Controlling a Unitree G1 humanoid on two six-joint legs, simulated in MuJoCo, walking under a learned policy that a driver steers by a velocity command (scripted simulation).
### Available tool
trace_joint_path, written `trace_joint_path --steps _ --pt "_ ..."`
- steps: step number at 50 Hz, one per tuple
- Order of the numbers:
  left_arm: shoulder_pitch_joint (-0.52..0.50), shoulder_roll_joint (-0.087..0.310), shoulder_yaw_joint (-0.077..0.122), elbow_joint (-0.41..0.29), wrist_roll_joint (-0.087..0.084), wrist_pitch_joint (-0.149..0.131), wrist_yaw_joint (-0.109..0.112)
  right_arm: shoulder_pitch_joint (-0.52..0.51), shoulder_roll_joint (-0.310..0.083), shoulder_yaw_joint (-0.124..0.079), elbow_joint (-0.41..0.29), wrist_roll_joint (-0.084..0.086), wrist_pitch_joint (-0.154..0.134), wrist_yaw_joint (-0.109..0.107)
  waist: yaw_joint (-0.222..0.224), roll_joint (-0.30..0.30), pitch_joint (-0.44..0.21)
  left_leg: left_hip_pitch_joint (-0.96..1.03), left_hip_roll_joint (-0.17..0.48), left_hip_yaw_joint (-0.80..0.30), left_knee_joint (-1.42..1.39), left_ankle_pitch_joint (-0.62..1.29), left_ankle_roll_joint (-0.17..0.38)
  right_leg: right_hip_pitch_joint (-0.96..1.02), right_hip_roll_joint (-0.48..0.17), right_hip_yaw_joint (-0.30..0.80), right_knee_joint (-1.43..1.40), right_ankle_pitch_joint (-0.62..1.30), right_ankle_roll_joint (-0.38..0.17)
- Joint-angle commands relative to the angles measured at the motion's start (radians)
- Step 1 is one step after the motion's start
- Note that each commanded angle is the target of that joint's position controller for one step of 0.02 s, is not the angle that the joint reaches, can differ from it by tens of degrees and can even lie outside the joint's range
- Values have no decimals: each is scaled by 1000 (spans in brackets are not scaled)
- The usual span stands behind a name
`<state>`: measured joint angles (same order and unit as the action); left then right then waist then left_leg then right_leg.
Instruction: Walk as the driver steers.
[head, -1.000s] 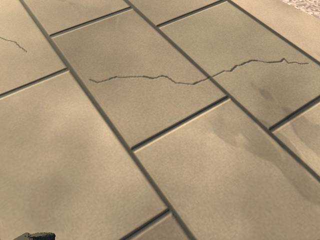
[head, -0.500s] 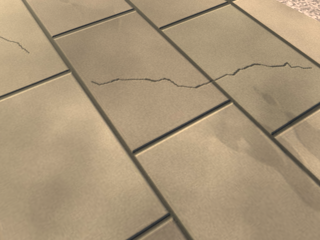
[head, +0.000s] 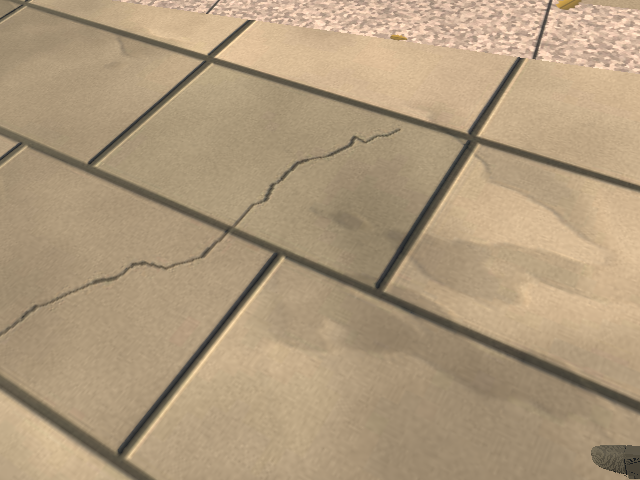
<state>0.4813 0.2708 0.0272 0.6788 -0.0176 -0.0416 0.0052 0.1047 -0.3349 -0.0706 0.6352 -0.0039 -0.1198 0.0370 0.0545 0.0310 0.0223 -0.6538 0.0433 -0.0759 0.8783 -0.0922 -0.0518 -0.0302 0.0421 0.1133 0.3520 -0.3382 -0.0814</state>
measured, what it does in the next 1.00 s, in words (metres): walks ahead: left foot, then right foot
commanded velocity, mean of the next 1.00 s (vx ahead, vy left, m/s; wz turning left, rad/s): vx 0.95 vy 0.00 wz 0.13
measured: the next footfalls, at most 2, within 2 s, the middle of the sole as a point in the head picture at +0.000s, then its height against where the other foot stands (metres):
left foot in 0.20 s outside the picture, level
right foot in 0.58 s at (496, 437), level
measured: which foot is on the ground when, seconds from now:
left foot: up 0.00-0.18, down 0.20-0.58, up 0.60-1.00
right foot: down 0.00-0.22, up 0.24-0.56, down 0.58-1.00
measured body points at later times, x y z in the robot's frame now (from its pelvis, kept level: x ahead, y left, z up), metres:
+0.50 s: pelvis +0.38 -0.03 -0.01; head +0.39 -0.05 +0.44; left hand +0.69 +0.11 -0.03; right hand +0.24 -0.29 -0.14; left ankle +0.34 +0.14 -0.74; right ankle +0.48 -0.19 -0.71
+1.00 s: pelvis +0.78 -0.09 -0.05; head +0.81 -0.06 +0.40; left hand +0.68 +0.19 -0.18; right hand +1.08 -0.26 -0.09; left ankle +0.97 +0.02 -0.72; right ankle +0.54 -0.24 -0.73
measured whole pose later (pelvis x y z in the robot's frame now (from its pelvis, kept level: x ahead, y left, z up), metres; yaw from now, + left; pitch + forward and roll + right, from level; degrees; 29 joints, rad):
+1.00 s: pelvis +0.78 -0.09 -0.05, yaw +13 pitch +0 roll -2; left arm 0.47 0.31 0.06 0.84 0.01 -0.07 0.02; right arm 0.02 -0.31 -0.03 0.57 0.05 -0.04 0.08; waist 0.09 0.01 0.07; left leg -0.70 0.02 0.12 0.74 -0.01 0.12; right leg 0.31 -0.02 -0.30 0.30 -0.50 0.08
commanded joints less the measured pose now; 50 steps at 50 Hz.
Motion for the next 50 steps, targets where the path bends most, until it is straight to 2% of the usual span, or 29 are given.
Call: trace_joint_path --steps 1,3,7,9,10,11,12,13,14,15,17,19,21,24,26,28,29,30,31,32,33,34,35,38,43,44,47,49,50 --pt "-57 215 65 -60 -9 -18 30 -222 -38 1 -112 4 -19 5 15 -122 121 13 -70 60 -202 161 -36 -197 -145 191 -206 62 -146" --pt "-21 212 66 -32 -24 -21 32 -275 -33 5 -136 16 -26 12 34 -141 124 89 -80 47 -293 191 -28 -217 -152 209 -201 78 -130" --pt "-34 214 74 -4 -33 -15 40 -244 -98 -18 -134 37 -36 11 -6 -196 96 199 -64 -2 -393 139 -3 -86 -206 275 -129 276 -88" --pt "-56 223 75 -12 -2 1 32 -40 -168 -55 -94 51 -32 -10 -109 -238 -57 441 -88 38 -367 8 38 -43 -178 260 103 656 -51" --pt "-106 204 61 -32 25 5 24 184 -191 -68 -52 52 -18 -26 -237 -240 -209 728 -39 40 -307 -19 68 -155 -127 213 367 713 -16" --pt "-56 72 24 -56 44 -3 20 391 -223 -69 -20 17 -7 -34 -252 -53 -415 1121 148 -216 -262 -372 144 -425 -46 176 737 368 3" --pt "101 -12 -10 -79 -36 -22 11 389 -253 -67 12 -2 -9 -10 -127 483 -566 1249 358 -850 -559 -810 280 -656 42 133 1042 -177 39" --pt "27 97 4 -47 -70 -23 13 316 -140 -44 -4 7 -9 -6 -164 351 -365 1116 317 -833 -644 -846 248 -744 -30 98 1102 -95 40" --pt "-98 142 9 -63 -55 -28 6 291 -97 -35 11 14 3 -15 -181 205 -226 986 274 -644 -611 -679 235 -762 -62 49 1101 -50 34" --pt "-238 132 -1 -92 -14 -43 0 317 -107 -36 38 -1 14 -15 -201 32 -141 838 218 -514 -611 -446 236 -717 -81 24 1046 -72 24" --pt "-282 98 -6 -126 -9 -56 -13 259 -82 -17 54 -17 13 -22 -110 44 -47 622 188 -491 -655 -386 290 -663 -125 51 927 -59 10" --pt "-277 69 -20 -129 -10 -55 -21 226 -44 0 55 15 10 -25 -47 73 30 517 180 -461 -704 -365 311 -650 -150 51 793 -102 15" --pt "-318 67 -33 -148 14 -68 -31 189 -92 -11 41 39 10 -35 -16 46 98 374 180 -396 -747 -324 304 -584 -168 32 590 -45 38" --pt "-333 88 -27 -132 20 -88 -52 174 -167 -37 13 48 8 -37 3 31 67 158 112 -248 -761 -227 258 -216 -93 -53 391 229 84" --pt "-318 126 -1 -123 1 -80 -42 226 -154 -32 21 50 11 -33 22 24 64 162 109 -235 -715 -218 220 -100 -75 -61 326 253 98" --pt "-172 177 40 -89 -11 -75 -22 260 -117 -14 30 33 20 -29 117 -13 -16 158 47 -172 -432 -101 159 95 -56 -89 280 177 82" --pt "-2 215 64 -59 -1 -72 -9 248 -69 5 13 14 18 -25 203 -80 -135 40 -11 -116 -117 -94 108 312 -142 -5 292 91 60" --pt "96 294 71 -48 25 -69 -3 308 48 36 -19 16 15 -35 152 -343 -227 -87 -75 -90 298 -451 85 391 -363 410 101 -313 0" --pt "39 309 76 -59 29 -71 -17 391 40 42 -44 91 12 -44 78 -478 -234 -237 -78 -86 519 -394 84 346 -467 859 -152 -614 -97" --pt "-55 226 58 -62 13 -69 -19 331 -12 31 -33 108 25 -50 52 -319 -94 -319 -7 -60 621 -295 78 260 -465 782 -164 -633 -103" --pt "-79 169 49 -46 11 -64 -16 274 -16 32 -28 88 34 -47 45 -236 -17 -326 38 -34 618 -221 81 178 -442 588 -136 -441 -100" --pt "-92 127 42 -41 32 -60 -18 231 -23 28 -2 55 43 -39 37 -133 17 -228 82 -44 555 -189 85 61 -381 373 -91 -154 -65" --pt "-143 113 40 -22 45 -59 -16 225 -7 23 -21 56 56 -32 -19 -164 44 -218 94 -46 511 -150 83 3 -352 308 -125 -134 -69" --pt "-190 75 40 7 25 -79 -8 155 25 27 -42 55 99 -16 -49 -124 83 -188 132 -50 457 -120 80 -62 -337 82 -172 117 -50" --pt "-183 120 50 41 35 -84 12 9 19 35 -85 36 91 17 -30 -16 127 -155 80 71 139 134 99 -27 -252 -242 -245 317 -5" --pt "-164 164 60 49 29 -84 14 -42 35 44 -106 36 84 30 -22 -29 153 -118 88 90 38 172 109 -37 -275 -269 -256 347 -4" --pt "-112 235 73 71 33 -68 17 -115 -17 27 -126 44 69 53 -27 -56 119 62 -32 232 -132 179 159 63 -264 -349 -177 902 30" --pt "-123 301 89 60 25 -37 23 29 -95 -10 -104 59 77 48 -141 -150 7 231 -116 277 -117 59 196 148 -292 -361 76 1404 37" --pt "-159 321 95 40 21 -27 22 217 -150 -39 -60 61 91 42 -241 -179 -93 456 -138 265 -92 4 229 86 -303 -348 299 1501 29"
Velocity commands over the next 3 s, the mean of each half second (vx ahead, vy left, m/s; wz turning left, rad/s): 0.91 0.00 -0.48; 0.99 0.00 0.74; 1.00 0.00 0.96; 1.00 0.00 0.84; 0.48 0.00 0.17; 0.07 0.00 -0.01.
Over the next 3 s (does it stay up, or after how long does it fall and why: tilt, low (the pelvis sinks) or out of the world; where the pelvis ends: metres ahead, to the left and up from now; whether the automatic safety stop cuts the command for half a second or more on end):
stays up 1.61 0.73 -0.01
